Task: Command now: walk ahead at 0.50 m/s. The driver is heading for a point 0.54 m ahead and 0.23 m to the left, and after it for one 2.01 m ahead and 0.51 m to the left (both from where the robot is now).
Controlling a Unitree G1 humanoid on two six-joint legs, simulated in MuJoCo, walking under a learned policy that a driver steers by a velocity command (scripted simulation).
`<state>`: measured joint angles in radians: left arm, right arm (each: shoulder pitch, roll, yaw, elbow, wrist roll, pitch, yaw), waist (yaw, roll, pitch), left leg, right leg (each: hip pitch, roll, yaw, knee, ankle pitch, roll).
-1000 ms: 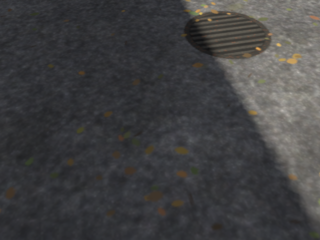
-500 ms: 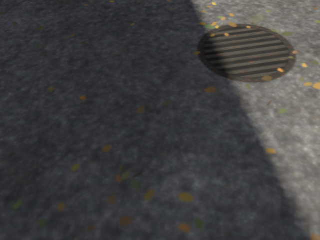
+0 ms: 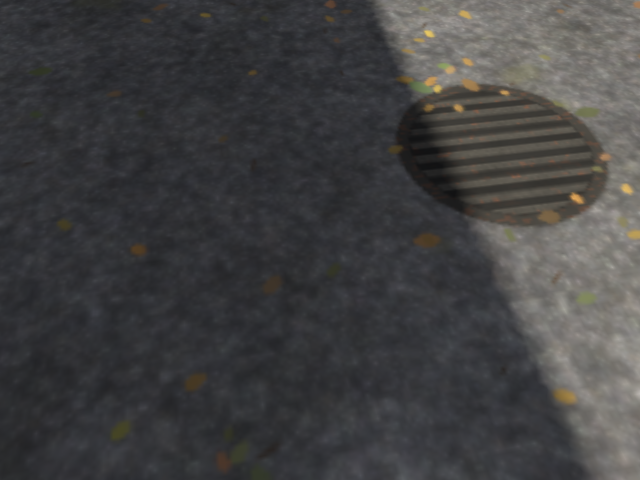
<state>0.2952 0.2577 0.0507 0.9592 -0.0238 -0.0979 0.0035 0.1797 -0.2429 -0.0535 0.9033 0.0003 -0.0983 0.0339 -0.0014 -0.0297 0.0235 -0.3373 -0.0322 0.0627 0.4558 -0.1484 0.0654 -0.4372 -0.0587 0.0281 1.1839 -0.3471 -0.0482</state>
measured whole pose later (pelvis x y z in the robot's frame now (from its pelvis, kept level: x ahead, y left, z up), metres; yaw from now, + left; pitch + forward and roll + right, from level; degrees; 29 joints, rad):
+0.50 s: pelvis +0.27 -0.05 -0.01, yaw +9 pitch +2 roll +0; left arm 0.08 0.23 0.06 0.83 0.00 -0.12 -0.01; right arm 0.37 -0.26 -0.06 0.96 0.04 -0.07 -0.01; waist -0.04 0.02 0.02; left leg -0.34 0.00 -0.07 1.11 -0.45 0.04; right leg -0.41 -0.02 -0.05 0.52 -0.15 -0.02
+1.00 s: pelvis +0.49 +0.06 -0.02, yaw +27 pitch +2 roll -2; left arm 0.23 0.28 0.08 0.91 -0.01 -0.07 0.01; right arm 0.09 -0.28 -0.09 0.73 0.01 -0.03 0.04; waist 0.03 0.01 0.08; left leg -0.51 -0.02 0.04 0.65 -0.18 0.09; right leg -0.23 -0.08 -0.08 1.09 -0.56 0.07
